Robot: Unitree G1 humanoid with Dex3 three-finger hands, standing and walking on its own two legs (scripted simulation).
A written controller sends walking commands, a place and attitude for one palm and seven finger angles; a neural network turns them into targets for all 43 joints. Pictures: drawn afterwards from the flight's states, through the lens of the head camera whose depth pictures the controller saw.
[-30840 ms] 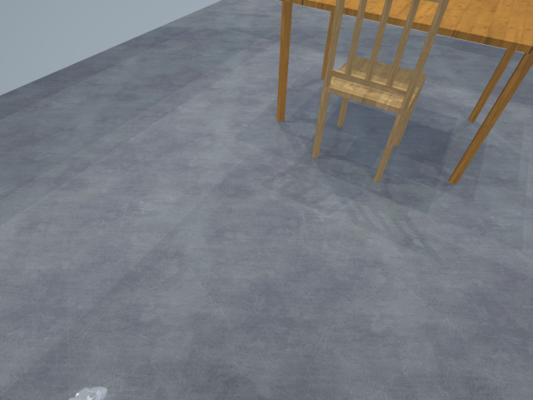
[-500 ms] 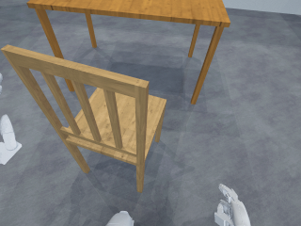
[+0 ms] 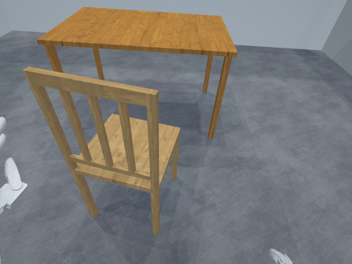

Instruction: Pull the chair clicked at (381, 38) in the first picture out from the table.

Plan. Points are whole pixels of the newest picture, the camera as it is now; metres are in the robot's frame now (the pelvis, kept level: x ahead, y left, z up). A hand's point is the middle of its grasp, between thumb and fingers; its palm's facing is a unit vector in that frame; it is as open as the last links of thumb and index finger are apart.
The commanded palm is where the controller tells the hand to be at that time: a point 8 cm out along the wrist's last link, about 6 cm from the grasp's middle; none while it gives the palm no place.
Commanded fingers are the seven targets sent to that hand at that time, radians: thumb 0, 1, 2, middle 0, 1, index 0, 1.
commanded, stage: stop stepping back and stand still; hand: left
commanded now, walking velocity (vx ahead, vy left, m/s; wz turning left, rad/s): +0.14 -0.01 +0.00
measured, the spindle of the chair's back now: (102, 134) +0.55 +0.29 -0.05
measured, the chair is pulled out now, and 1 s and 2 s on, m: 0.55 0.55 0.55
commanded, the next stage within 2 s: let the arm hang, fingers relaxed in 0.36 s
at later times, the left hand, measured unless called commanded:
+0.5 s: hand (10, 212) +0.16 +0.29 +0.13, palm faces +0.46 -0.77 -0.45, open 7.4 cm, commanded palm none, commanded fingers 0.00 0.90 0.90 -0.20 -0.30 -0.20 -0.30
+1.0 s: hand out of the picture -0.08 +0.20 -0.16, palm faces +0.09 -0.97 -0.25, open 7.2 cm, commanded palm none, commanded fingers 0.00 0.90 0.90 -0.20 -0.30 -0.20 -0.30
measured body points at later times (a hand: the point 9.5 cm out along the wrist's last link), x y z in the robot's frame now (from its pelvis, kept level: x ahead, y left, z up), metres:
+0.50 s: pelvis -0.03 +0.01 -0.01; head -0.05 +0.01 +0.44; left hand +0.13 +0.33 +0.16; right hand +0.14 -0.21 -0.09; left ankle -0.01 +0.12 -0.74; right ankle +0.03 -0.10 -0.74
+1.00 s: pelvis -0.02 +0.01 +0.00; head +0.00 +0.01 +0.45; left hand -0.09 +0.25 -0.15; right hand -0.03 -0.22 -0.15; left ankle -0.01 +0.12 -0.74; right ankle +0.02 -0.10 -0.74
